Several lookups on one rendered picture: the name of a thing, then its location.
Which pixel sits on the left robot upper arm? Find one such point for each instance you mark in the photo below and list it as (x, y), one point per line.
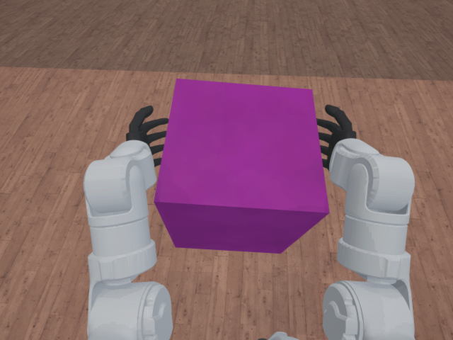
(132, 311)

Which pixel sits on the right robot hand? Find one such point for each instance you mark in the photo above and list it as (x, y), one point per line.
(339, 132)

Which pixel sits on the right robot forearm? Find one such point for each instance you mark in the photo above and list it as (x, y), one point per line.
(377, 207)

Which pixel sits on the right robot upper arm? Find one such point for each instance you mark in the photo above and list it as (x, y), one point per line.
(357, 310)

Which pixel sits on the left robot hand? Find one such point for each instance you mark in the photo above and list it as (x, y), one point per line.
(138, 131)

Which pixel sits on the carton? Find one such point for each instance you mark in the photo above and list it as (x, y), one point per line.
(241, 168)

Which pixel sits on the left robot forearm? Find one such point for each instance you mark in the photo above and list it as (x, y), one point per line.
(116, 203)

